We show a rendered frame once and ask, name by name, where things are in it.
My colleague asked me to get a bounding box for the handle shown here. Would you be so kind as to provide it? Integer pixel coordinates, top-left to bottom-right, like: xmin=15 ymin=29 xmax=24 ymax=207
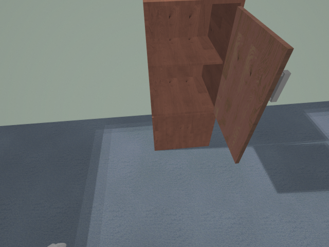
xmin=269 ymin=70 xmax=291 ymax=102

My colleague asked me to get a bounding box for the cupboard door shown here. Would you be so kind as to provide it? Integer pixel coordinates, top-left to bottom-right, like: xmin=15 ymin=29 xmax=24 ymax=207
xmin=213 ymin=6 xmax=294 ymax=164

